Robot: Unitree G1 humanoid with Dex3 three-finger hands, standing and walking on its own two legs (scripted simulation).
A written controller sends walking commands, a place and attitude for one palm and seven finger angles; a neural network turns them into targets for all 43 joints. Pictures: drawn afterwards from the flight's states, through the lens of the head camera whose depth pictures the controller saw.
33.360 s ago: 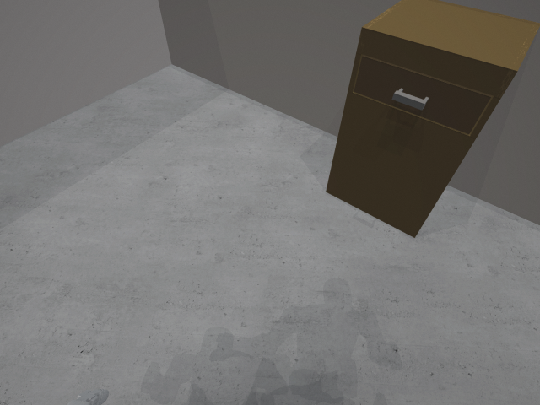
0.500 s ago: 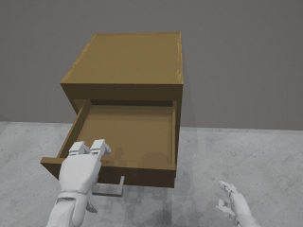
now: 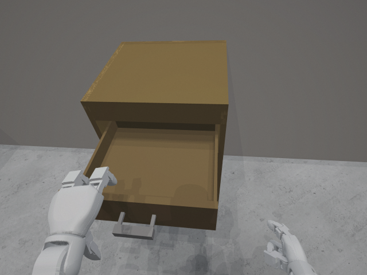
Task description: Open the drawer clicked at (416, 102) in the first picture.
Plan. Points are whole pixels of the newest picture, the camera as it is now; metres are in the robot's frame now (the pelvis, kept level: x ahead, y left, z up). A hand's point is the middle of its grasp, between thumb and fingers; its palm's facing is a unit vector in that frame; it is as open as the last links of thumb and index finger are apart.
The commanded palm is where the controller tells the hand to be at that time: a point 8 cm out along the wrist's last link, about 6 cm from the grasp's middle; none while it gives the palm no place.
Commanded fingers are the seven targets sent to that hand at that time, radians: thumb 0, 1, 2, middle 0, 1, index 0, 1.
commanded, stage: draw the hand back to the body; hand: left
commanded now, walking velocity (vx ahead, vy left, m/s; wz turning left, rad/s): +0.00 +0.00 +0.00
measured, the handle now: (135, 224) +0.26 +0.19 -0.11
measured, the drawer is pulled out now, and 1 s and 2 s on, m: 0.29 0.29 0.29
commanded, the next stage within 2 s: step back with the hand held close in 1.16 s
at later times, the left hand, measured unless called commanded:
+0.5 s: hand (77, 195) +0.20 +0.22 +0.14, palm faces +0.36 -0.86 -0.36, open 12.6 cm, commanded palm +0.15 +0.26 +0.16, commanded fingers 0.00 0.13 0.57 -0.25 -0.80 -0.25 -0.80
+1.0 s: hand (47, 194) +0.18 +0.25 +0.17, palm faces +0.46 -0.80 -0.40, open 8.3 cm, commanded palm +0.13 +0.29 +0.18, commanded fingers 0.00 0.90 0.90 -0.20 -0.30 -0.20 -0.30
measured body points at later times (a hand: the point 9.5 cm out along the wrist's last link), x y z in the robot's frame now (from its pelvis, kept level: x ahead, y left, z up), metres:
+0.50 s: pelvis +0.01 +0.00 +0.01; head +0.01 -0.01 +0.46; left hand +0.18 +0.27 +0.16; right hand +0.21 -0.20 -0.07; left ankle -0.05 +0.13 -0.73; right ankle +0.03 -0.12 -0.73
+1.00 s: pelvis +0.01 +0.00 +0.01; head +0.00 -0.01 +0.46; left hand +0.15 +0.29 +0.19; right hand +0.21 -0.20 -0.07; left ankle -0.05 +0.13 -0.73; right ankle +0.03 -0.12 -0.73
